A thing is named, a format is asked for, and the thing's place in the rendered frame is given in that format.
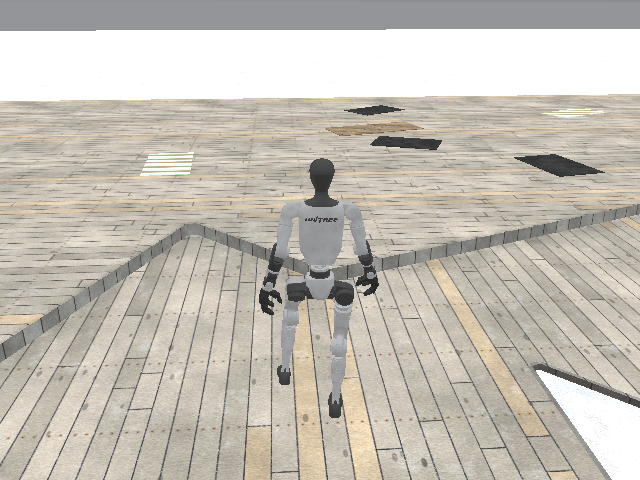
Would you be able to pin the left robot hand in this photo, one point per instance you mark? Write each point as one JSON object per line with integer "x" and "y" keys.
{"x": 264, "y": 300}

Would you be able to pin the right robot foot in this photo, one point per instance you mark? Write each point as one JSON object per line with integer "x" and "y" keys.
{"x": 335, "y": 409}

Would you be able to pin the robot left upper arm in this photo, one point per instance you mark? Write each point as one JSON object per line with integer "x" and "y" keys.
{"x": 288, "y": 212}

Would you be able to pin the right robot hand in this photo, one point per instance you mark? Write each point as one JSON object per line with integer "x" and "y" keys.
{"x": 365, "y": 281}

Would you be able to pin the robot left forearm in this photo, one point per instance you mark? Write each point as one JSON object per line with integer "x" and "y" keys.
{"x": 273, "y": 270}

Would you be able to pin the robot right upper arm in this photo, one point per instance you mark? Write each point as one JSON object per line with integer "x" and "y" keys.
{"x": 353, "y": 213}

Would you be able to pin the robot right forearm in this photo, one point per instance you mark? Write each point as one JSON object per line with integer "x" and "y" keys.
{"x": 368, "y": 264}

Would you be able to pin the left robot foot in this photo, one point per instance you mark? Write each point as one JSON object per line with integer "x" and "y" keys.
{"x": 284, "y": 377}

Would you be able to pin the robot foot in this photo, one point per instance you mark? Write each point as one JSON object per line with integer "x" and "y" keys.
{"x": 284, "y": 377}
{"x": 335, "y": 409}

